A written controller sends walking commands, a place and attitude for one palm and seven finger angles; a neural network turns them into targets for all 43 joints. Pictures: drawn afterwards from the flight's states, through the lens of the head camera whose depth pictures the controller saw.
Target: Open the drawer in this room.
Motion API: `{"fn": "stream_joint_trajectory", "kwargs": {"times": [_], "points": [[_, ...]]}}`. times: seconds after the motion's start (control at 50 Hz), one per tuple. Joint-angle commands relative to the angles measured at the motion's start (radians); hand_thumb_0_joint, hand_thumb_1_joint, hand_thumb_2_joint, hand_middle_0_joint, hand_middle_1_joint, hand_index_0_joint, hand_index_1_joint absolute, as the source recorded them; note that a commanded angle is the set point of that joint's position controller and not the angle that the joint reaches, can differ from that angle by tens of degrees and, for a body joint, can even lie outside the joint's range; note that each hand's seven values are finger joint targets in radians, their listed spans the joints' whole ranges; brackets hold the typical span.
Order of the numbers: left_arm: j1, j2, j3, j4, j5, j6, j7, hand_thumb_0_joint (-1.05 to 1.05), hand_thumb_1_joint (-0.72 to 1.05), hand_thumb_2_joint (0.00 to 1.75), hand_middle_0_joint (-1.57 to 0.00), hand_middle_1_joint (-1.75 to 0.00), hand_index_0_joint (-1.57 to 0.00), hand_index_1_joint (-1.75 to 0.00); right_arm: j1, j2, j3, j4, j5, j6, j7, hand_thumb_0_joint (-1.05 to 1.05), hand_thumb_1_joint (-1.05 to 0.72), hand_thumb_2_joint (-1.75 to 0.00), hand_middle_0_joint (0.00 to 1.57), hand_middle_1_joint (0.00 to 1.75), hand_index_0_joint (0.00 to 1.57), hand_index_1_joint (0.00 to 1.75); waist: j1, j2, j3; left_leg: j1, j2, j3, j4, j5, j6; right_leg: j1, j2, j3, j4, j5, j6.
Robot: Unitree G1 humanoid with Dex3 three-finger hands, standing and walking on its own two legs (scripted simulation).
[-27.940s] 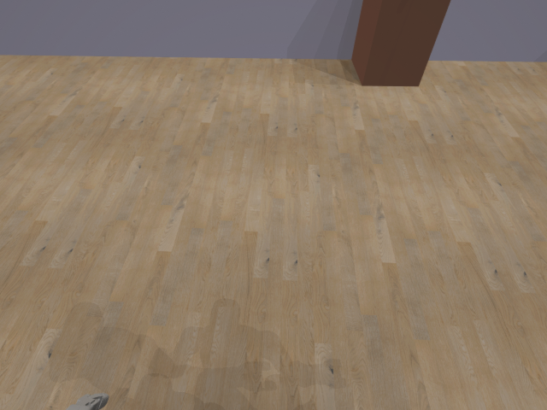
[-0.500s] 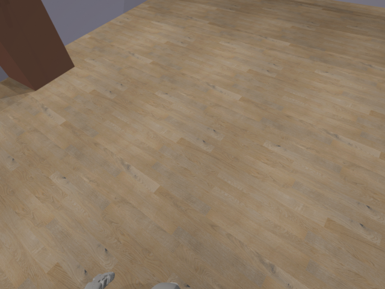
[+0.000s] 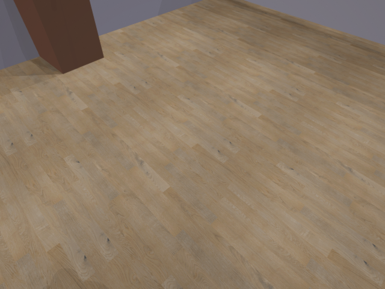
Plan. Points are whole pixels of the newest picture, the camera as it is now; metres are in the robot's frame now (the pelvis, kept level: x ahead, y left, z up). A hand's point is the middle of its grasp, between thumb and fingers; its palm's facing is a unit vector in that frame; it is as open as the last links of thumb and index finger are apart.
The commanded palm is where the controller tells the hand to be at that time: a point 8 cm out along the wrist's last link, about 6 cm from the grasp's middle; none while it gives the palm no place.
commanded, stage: turn or walk to find it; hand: left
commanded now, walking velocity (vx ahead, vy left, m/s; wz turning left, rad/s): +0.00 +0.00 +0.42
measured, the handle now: out of the picture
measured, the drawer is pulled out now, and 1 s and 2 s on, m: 0.00 0.00 0.00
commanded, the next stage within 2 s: stand and wait in 0.08 s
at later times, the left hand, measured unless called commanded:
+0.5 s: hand out of the picture +0.00 +0.17 -0.17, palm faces +0.07 -0.98 -0.18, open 7.4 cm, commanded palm none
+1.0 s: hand out of the picture -0.03 +0.15 -0.18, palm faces +0.08 -0.99 -0.15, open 7.4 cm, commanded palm none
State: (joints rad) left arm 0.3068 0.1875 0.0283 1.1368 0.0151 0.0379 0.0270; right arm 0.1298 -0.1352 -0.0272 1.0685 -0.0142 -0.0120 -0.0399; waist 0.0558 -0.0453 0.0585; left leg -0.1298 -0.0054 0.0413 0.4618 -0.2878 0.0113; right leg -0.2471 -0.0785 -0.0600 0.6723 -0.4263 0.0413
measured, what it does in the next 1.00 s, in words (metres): stands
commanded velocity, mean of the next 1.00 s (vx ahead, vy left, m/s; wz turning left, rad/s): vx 0.00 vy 0.00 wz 0.10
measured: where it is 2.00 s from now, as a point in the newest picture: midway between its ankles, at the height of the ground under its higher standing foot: outside the picture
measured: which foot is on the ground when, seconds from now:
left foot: down 0.00-1.00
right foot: down 0.00-1.00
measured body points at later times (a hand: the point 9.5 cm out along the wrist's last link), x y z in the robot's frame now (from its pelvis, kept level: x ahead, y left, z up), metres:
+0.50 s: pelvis -0.01 +0.00 +0.00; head +0.00 +0.00 +0.45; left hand -0.01 +0.22 -0.16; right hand -0.03 -0.22 -0.16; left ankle -0.02 +0.12 -0.74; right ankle +0.00 -0.13 -0.74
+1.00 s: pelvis -0.01 +0.00 +0.00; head +0.00 +0.00 +0.45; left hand -0.04 +0.20 -0.16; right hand -0.02 -0.22 -0.16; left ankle -0.02 +0.12 -0.74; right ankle +0.00 -0.13 -0.74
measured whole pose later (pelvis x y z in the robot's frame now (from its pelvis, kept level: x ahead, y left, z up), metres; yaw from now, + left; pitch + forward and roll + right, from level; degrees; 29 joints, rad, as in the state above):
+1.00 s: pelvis -0.01 +0.00 +0.00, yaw +1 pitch -2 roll +0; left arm 0.30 0.12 0.01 1.14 0.01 0.00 0.03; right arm 0.29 -0.12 -0.02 1.13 -0.01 -0.01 -0.03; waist 0.01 -0.01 0.04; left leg -0.16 0.01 0.01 0.45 -0.26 0.00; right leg -0.19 -0.05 -0.10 0.44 -0.22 0.02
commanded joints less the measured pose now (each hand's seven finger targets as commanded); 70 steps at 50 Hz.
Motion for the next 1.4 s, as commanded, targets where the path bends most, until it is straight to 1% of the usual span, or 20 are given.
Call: {"fn": "stream_joint_trajectory", "kwargs": {"times": [0.0, 0.04, 0.08, 0.1, 0.12, 0.16, 0.22, 0.24, 0.38, 0.48, 0.86, 1.0, 1.08, 1.22, 1.26, 1.28, 1.3, 1.32, 1.34, 1.38], "points": [[0.064, 0.035, -0.002, -0.015, 0.0, -0.03, 0.001, 0.0, 0.9, 0.9, -0.2, -0.3, -0.2, -0.3, 0.039, -0.153, -0.026, -0.015, 0.006, 0.0, -0.005, 0.0, -0.9, -0.9, 0.2, 0.3, 0.2, 0.3, -0.021, 0.147, 0.008, -0.066, 0.183, -0.136, -0.084, 0.393, 0.078, 0.061, -0.012, -0.005, -0.194, 0.196, 0.006], [0.063, 0.076, 0.002, -0.014, 0.004, -0.036, 0.006, 0.0, 0.9, 0.9, -0.2, -0.3, -0.2, -0.3, 0.042, -0.132, -0.024, -0.023, 0.014, 0.006, 0.005, 0.0, -0.9, -0.9, 0.2, 0.3, 0.2, 0.3, -0.028, 0.072, 0.021, -0.136, 0.115, -0.122, -0.047, 0.192, 0.031, 0.101, -0.068, 0.042, -0.267, 0.326, -0.01], [0.033, 0.106, 0.011, -0.025, 0.005, -0.042, 0.002, 0.0, 0.9, 0.9, -0.2, -0.3, -0.2, -0.3, 0.049, -0.107, -0.026, -0.031, 0.011, 0.022, 0.007, 0.0, -0.9, -0.9, 0.2, 0.3, 0.2, 0.3, -0.043, -0.13, 0.049, -0.107, 0.036, -0.051, 0.032, 0.015, -0.008, -0.02, -0.147, 0.139, -0.348, 0.195, -0.071], [0.013, 0.107, 0.012, -0.032, 0.004, -0.044, 0.001, 0.0, 0.9, 0.9, -0.2, -0.3, -0.2, -0.3, 0.073, -0.101, -0.025, -0.026, 0.008, 0.025, 0.007, 0.0, -0.9, -0.9, 0.2, 0.3, 0.2, 0.3, -0.057, -0.157, 0.046, -0.061, 0.029, -0.036, 0.052, 0.015, -0.012, -0.071, -0.169, 0.158, -0.381, 0.151, -0.094], [-0.009, 0.105, 0.012, -0.043, 0.002, -0.042, 0.001, 0.0, 0.9, 0.9, -0.2, -0.3, -0.2, -0.3, 0.096, -0.098, -0.023, -0.018, 0.005, 0.025, 0.009, 0.0, -0.9, -0.9, 0.2, 0.3, 0.2, 0.3, -0.065, -0.127, 0.043, -0.027, 0.037, -0.04, 0.04, 0.029, -0.01, -0.104, -0.161, 0.145, -0.384, 0.113, -0.096], [-0.04, 0.083, 0.01, -0.056, -0.001, -0.036, 0.003, 0.0, 0.9, 0.9, -0.2, -0.3, -0.2, -0.3, 0.128, -0.093, -0.013, -0.001, 0.0, 0.015, 0.011, 0.0, -0.9, -0.9, 0.2, 0.3, 0.2, 0.3, -0.072, -0.009, 0.043, -0.033, 0.075, -0.089, -0.041, 0.088, 0.002, -0.099, -0.091, 0.075, -0.324, 0.082, -0.059], [-0.009, 0.054, 0.003, -0.045, -0.003, -0.035, 0.004, 0.0, 0.9, 0.9, -0.2, -0.3, -0.2, -0.3, 0.113, -0.118, -0.007, 0.006, 0.002, -0.005, 0.009, 0.0, -0.9, -0.9, 0.2, 0.3, 0.2, 0.3, -0.036, 0.093, 0.019, -0.127, 0.124, -0.157, -0.132, 0.088, 0.022, 0.043, -0.043, 0.023, -0.273, 0.206, -0.025], [0.004, 0.053, 0.003, -0.04, -0.004, -0.036, 0.005, 0.0, 0.9, 0.9, -0.2, -0.3, -0.2, -0.3, 0.114, -0.117, -0.006, 0.007, 0.003, -0.007, 0.008, 0.0, -0.9, -0.9, 0.2, 0.3, 0.2, 0.3, -0.027, 0.083, 0.01, -0.138, 0.122, -0.153, -0.127, 0.098, 0.02, 0.074, -0.044, 0.023, -0.276, 0.228, -0.028], [0.008, 0.051, -0.003, -0.022, -0.01, -0.046, 0.008, 0.0, 0.9, 0.9, -0.2, -0.3, -0.2, -0.3, 0.184, -0.095, 0.003, 0.042, 0.005, -0.017, 0.002, 0.0, -0.9, -0.9, 0.2, 0.3, 0.2, 0.3, -0.035, 0.063, -0.03, -0.078, 0.109, -0.106, -0.106, 0.227, 0.004, 0.121, -0.061, 0.024, -0.29, 0.338, -0.04], [0.012, 0.043, -0.008, -0.015, -0.01, -0.045, 0.009, 0.0, 0.9, 0.9, -0.2, -0.3, -0.2, -0.3, 0.211, -0.081, 0.004, 0.054, 0.006, -0.014, 0.001, 0.0, -0.9, -0.9, 0.2, 0.3, 0.2, 0.3, -0.036, 0.043, 0.024, -0.093, 0.106, -0.097, -0.124, 0.169, 0.001, 0.097, -0.056, 0.032, -0.315, 0.287, -0.04], [0.061, 0.022, -0.01, -0.008, -0.006, -0.054, 0.011, 0.0, 0.9, 0.9, -0.2, -0.3, -0.2, -0.3, 0.229, -0.073, -0.001, 0.053, 0.008, -0.018, -0.002, 0.0, -0.9, -0.9, 0.2, 0.3, 0.2, 0.3, -0.044, 0.052, 0.045, -0.068, 0.106, -0.085, -0.136, 0.114, 0.007, 0.047, -0.045, 0.053, -0.342, 0.252, -0.043], [0.039, 0.049, 0.017, -0.047, -0.004, -0.034, 0.014, 0.0, 0.9, 0.9, -0.2, -0.3, -0.2, -0.3, 0.188, -0.094, -0.014, 0.008, 0.004, 0.008, 0.006, 0.0, -0.9, -0.9, 0.2, 0.3, 0.2, 0.3, -0.036, 0.078, 0.041, -0.194, 0.106, -0.139, -0.069, 0.115, 0.018, 0.042, -0.062, -0.005, -0.248, 0.18, -0.03], [0.019, 0.07, 0.037, -0.083, 0.001, -0.029, 0.012, 0.0, 0.9, 0.9, -0.2, -0.3, -0.2, -0.3, 0.171, -0.109, -0.029, -0.035, 0.001, 0.017, 0.011, 0.0, -0.9, -0.9, 0.2, 0.3, 0.2, 0.3, -0.036, 0.058, 0.007, -0.254, 0.089, -0.164, -0.003, 0.11, 0.025, 0.041, -0.096, -0.005, -0.223, 0.149, -0.044], [-0.073, 0.152, 0.068, -0.169, 0.009, -0.023, 0.009, 0.0, 0.9, 0.9, -0.2, -0.3, -0.2, -0.3, 0.18, -0.118, -0.052, -0.099, -0.005, 0.032, 0.023, 0.0, -0.9, -0.9, 0.2, 0.3, 0.2, 0.3, -0.059, -0.071, -0.065, -0.246, 0.051, -0.082, 0.219, 0.048, -0.001, -0.007, -0.256, 0.018, -0.241, 0.125, -0.111], [-0.125, 0.149, 0.07, -0.197, 0.009, -0.014, 0.008, 0.0, 0.9, 0.9, -0.2, -0.3, -0.2, -0.3, 0.185, -0.142, -0.055, -0.114, -0.009, 0.031, 0.027, 0.0, -0.9, -0.9, 0.2, 0.3, 0.2, 0.3, -0.076, 0.029, -0.035, -0.245, 0.082, -0.168, 0.136, 0.089, 0.02, -0.065, -0.197, -0.047, -0.147, 0.071, -0.073], [-0.14, 0.129, 0.068, -0.211, 0.005, -0.01, 0.004, 0.0, 0.9, 0.9, -0.2, -0.3, -0.2, -0.3, 0.191, -0.172, -0.058, -0.124, -0.013, 0.027, 0.028, 0.0, -0.9, -0.9, 0.2, 0.3, 0.2, 0.3, -0.083, 0.145, -0.019, -0.268, 0.123, -0.316, 0.035, 0.121, 0.053, -0.093, -0.11, -0.085, -0.031, 0.025, -0.033], [-0.147, 0.097, 0.064, -0.225, -0.001, -0.008, 0.004, 0.0, 0.9, 0.9, -0.2, -0.3, -0.2, -0.3, 0.189, -0.224, -0.067, -0.137, -0.019, 0.02, 0.024, 0.0, -0.9, -0.9, 0.2, 0.3, 0.2, 0.3, -0.09, 0.305, 0.003, -0.284, 0.21, -0.56, -0.119, 0.156, 0.112, -0.125, 0.011, -0.107, 0.146, -0.012, 0.005], [-0.172, 0.092, 0.06, -0.245, 0.0, -0.007, 0.005, 0.0, 0.9, 0.9, -0.2, -0.3, -0.2, -0.3, 0.206, -0.252, -0.073, -0.139, -0.018, 0.015, 0.015, 0.0, -0.9, -0.9, 0.2, 0.3, 0.2, 0.3, -0.103, 0.35, -0.004, -0.222, 0.256, -0.679, -0.184, 0.246, 0.173, -0.202, 0.042, -0.03, 0.297, -0.139, 0.0], [-0.194, 0.099, 0.059, -0.255, 0.002, -0.009, 0.005, 0.0, 0.9, 0.9, -0.2, -0.3, -0.2, -0.3, 0.211, -0.264, -0.076, -0.138, -0.018, 0.014, 0.009, 0.0, -0.9, -0.9, 0.2, 0.3, 0.2, 0.3, -0.098, 0.315, -0.021, -0.169, 0.275, -0.701, -0.172, 0.271, 0.208, -0.261, 0.031, 0.036, 0.378, -0.153, -0.006], [-0.194, 0.1, 0.056, -0.26, 0.0, -0.019, 0.0, 0.0, 0.9, 0.9, -0.2, -0.3, -0.2, -0.3, 0.176, -0.258, -0.074, -0.151, -0.02, 0.015, 0.003, 0.0, -0.9, -0.9, 0.2, 0.3, 0.2, 0.3, -0.083, 0.248, -0.077, -0.082, 0.233, -0.63, -0.109, 0.355, 0.212, -0.291, 0.038, 0.077, 0.394, -0.111, 0.002]]}}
